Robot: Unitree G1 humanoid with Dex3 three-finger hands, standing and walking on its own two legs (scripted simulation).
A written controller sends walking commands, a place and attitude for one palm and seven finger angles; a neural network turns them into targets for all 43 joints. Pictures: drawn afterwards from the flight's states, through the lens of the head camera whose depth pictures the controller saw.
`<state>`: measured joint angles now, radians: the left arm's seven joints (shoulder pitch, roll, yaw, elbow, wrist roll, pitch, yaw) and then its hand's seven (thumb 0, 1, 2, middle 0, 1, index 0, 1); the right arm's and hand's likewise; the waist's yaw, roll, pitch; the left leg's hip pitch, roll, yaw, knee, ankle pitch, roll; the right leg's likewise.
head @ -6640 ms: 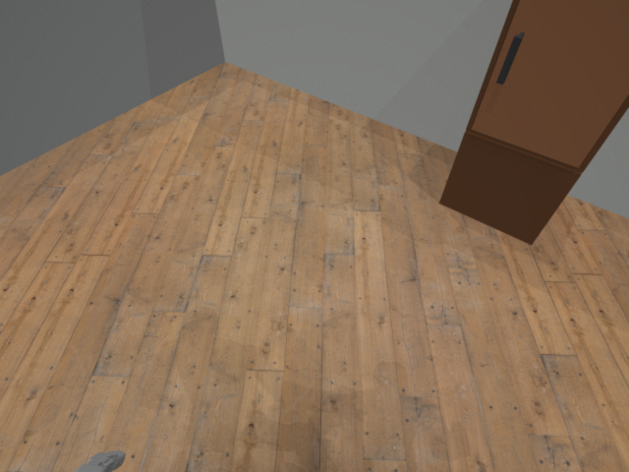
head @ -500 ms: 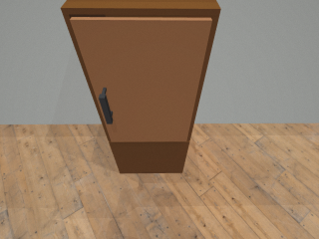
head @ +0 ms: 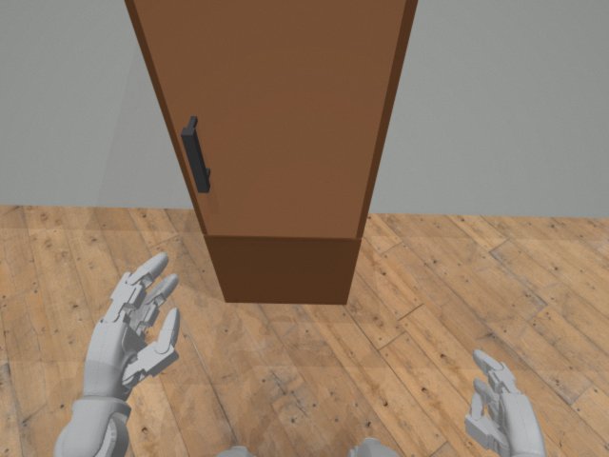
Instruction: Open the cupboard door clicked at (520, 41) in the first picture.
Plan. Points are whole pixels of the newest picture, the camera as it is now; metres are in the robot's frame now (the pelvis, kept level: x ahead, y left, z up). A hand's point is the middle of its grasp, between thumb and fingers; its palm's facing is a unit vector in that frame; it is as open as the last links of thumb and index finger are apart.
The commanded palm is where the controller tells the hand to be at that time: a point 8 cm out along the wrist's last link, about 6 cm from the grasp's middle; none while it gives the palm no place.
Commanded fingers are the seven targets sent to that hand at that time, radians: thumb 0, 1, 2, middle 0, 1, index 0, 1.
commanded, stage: raise the hand with hooked fingers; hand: left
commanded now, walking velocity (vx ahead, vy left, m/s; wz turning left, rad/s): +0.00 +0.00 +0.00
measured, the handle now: (198, 155) +0.62 +0.24 +0.00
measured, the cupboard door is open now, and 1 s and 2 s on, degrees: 0 0 0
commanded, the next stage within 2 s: move the hooked fingers beside the handle in 1.80 s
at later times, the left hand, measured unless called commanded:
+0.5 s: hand (138, 367) +0.23 +0.23 -0.01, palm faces +0.00 -1.00 -0.05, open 10.9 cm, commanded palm +0.20 +0.28 +0.00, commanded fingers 0.00 -0.06 0.49 -0.27 -0.92 -0.27 -0.92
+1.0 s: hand (104, 346) +0.25 +0.28 +0.00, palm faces +0.03 -1.00 -0.07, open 13.6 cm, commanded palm +0.23 +0.33 +0.01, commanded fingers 0.00 -0.50 0.30 -0.30 -1.20 -0.30 -1.20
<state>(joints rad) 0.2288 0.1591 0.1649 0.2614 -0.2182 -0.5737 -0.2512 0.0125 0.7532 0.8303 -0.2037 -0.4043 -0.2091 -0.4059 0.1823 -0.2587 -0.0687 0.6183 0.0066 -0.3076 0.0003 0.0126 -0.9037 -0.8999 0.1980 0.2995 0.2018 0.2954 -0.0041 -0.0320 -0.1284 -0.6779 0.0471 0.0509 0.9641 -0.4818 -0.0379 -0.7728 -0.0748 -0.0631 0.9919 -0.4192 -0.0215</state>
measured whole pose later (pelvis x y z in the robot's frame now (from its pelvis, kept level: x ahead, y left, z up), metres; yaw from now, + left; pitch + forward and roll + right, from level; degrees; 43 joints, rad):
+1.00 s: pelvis -0.01 +0.03 -0.04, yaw +0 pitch +18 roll -3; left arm 0.14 0.33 0.36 0.22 -0.33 -0.38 -0.42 0.00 -0.41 0.34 -0.29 -1.14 -0.30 -1.14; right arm 0.21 -0.26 0.02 0.51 0.02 -0.22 -0.05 0.01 -0.90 -0.90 0.20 0.30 0.20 0.30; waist 0.00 0.00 -0.13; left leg -0.96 0.05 -0.01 1.23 -0.58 0.00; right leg -0.99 -0.07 -0.10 1.15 -0.46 0.01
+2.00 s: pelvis -0.01 +0.02 -0.04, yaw +0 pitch +18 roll -2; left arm -0.04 0.39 0.45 0.44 -0.35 -0.39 -0.51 -0.01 -0.50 0.30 -0.30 -1.20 -0.30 -1.20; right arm 0.24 -0.28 0.03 0.54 0.03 -0.19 -0.06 0.01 -0.90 -0.90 0.20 0.30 0.20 0.30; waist -0.01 0.01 -0.13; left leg -0.96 0.06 -0.01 1.21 -0.57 -0.01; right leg -1.00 -0.06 -0.10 1.15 -0.46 0.00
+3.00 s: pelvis -0.02 +0.03 -0.06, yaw -2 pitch +26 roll -4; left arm -0.82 0.69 0.57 1.13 -0.12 -0.41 -0.47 -0.01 -0.50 0.30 -0.30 -1.20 -0.30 -1.20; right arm 0.30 -0.29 0.05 0.60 0.00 -0.01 -0.03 0.01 -0.90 -0.90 0.20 0.30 0.21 0.30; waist -0.16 0.01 -0.10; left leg -1.18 0.08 -0.01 1.30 -0.57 0.01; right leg -1.21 -0.04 -0.08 1.18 -0.43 0.01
